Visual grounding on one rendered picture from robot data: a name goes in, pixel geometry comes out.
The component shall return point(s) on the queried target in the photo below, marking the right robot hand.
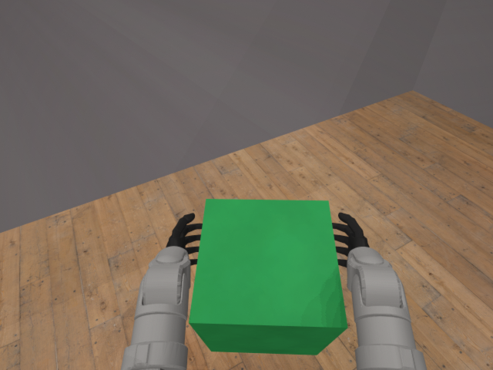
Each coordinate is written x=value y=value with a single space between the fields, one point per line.
x=355 y=237

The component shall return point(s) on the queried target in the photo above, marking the left robot hand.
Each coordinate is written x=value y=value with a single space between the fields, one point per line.
x=180 y=231

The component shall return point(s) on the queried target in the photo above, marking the left robot forearm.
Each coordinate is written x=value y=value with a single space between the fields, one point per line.
x=158 y=335

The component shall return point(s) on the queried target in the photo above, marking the carton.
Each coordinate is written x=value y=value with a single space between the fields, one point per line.
x=267 y=278

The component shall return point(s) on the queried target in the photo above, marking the right robot forearm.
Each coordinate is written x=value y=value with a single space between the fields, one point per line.
x=384 y=333

